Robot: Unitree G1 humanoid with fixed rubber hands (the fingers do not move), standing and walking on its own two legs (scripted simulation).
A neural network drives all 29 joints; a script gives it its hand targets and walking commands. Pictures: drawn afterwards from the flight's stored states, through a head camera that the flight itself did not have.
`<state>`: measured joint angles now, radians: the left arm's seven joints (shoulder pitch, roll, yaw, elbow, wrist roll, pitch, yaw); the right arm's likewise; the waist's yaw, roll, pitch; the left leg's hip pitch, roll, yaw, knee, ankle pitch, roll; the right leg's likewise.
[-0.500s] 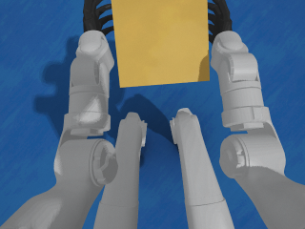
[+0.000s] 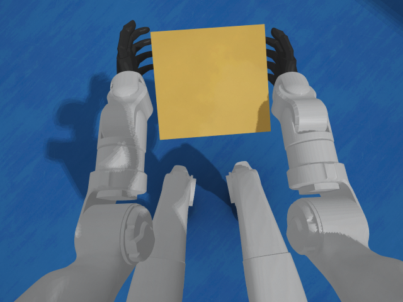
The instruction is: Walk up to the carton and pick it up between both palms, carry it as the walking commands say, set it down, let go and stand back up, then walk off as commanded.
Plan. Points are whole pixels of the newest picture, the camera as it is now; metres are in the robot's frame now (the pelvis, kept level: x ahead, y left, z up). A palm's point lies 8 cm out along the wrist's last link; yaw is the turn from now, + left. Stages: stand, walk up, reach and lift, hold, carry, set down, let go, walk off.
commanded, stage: reach and lift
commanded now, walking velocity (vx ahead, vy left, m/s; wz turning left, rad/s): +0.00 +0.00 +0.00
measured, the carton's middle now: (207, 94) +0.46 +0.00 -0.12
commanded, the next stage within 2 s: none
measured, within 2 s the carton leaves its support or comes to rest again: neither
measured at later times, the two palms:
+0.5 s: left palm (115, 69) +0.45 +0.12 +0.03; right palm (304, 69) +0.45 -0.14 +0.02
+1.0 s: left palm (54, 20) +0.44 +0.12 +0.16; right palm (350, 35) +0.43 -0.13 +0.13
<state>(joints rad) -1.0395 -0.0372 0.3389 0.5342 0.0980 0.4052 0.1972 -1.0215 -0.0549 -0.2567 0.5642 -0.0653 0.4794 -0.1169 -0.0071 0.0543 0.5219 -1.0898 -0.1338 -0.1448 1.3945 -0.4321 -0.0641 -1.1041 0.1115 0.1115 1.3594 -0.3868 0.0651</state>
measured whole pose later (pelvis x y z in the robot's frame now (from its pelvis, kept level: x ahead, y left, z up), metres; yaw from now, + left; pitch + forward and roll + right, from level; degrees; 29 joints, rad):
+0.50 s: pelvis +0.01 +0.00 +0.06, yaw +0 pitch +1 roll +0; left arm -0.90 -0.09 0.34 0.50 0.12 0.39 0.19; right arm -0.89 -0.02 -0.25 0.54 -0.08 0.47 -0.11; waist -0.01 0.04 0.52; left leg -0.78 -0.11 -0.16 1.13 -0.36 -0.06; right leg -0.80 0.10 0.13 1.10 -0.31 0.05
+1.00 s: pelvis +0.08 +0.00 +0.12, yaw +1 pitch +2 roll +0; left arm -0.64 -0.18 0.47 0.75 0.30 0.41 0.12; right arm -0.59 0.14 -0.38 0.71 -0.28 0.51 -0.07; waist -0.01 0.06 -0.03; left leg -0.51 -0.09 -0.17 0.79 -0.32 -0.03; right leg -0.52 0.07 0.12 0.77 -0.28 0.03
